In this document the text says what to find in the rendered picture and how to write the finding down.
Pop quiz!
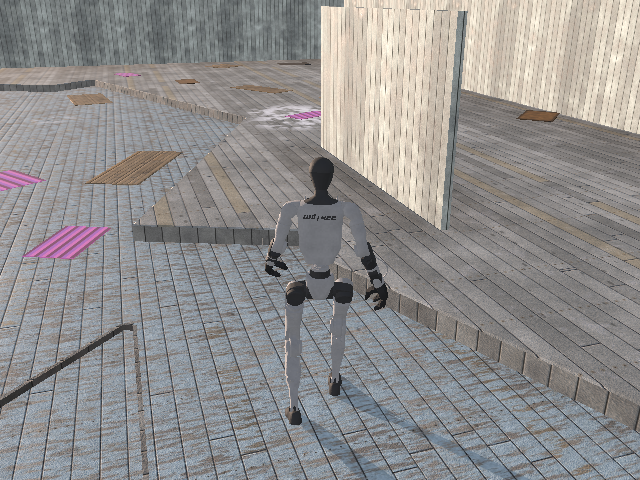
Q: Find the right robot upper arm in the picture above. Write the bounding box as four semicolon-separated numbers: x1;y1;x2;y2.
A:
341;201;370;258

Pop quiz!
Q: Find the robot left forearm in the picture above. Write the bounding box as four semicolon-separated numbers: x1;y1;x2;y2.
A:
265;238;281;266

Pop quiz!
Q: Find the right robot shin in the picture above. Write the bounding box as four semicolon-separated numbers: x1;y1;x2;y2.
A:
331;320;346;383

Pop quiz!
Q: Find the robot head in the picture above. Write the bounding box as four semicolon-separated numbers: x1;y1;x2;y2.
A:
304;157;338;205

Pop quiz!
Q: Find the robot left hand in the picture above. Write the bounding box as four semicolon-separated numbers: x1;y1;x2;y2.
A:
265;261;288;277

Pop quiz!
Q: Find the left robot upper arm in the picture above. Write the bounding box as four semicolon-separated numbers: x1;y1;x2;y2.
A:
271;200;300;254

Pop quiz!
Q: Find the robot right forearm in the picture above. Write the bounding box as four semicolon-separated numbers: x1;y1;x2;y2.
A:
361;242;384;288

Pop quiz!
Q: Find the robot right hand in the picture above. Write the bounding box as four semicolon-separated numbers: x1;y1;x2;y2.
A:
365;283;388;311

